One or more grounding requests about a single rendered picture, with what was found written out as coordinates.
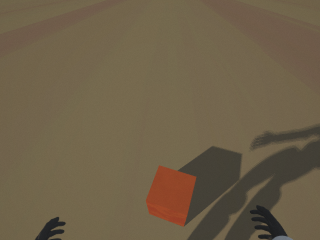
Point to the carton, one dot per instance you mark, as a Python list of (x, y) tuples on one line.
[(170, 195)]

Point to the robot left hand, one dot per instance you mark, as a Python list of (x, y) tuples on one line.
[(46, 232)]

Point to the robot right hand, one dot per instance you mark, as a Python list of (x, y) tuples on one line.
[(274, 227)]

